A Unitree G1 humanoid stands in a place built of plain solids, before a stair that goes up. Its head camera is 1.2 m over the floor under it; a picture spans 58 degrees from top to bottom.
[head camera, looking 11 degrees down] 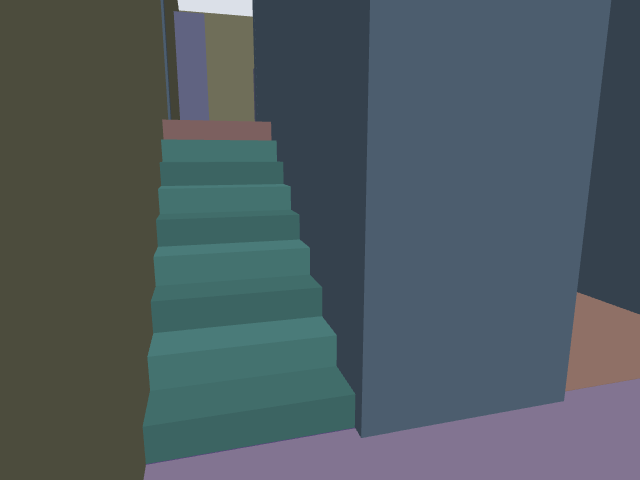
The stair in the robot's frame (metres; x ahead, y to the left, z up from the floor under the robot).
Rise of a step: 0.16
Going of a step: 0.27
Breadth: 0.88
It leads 15 degrees to the left of straight ahead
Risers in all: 9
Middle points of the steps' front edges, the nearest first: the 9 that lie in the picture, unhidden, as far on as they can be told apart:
1.63 0.27 0.17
1.89 0.34 0.33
2.15 0.41 0.50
2.41 0.48 0.66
2.67 0.55 0.83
2.93 0.63 0.99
3.19 0.70 1.16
3.45 0.77 1.32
3.71 0.84 1.49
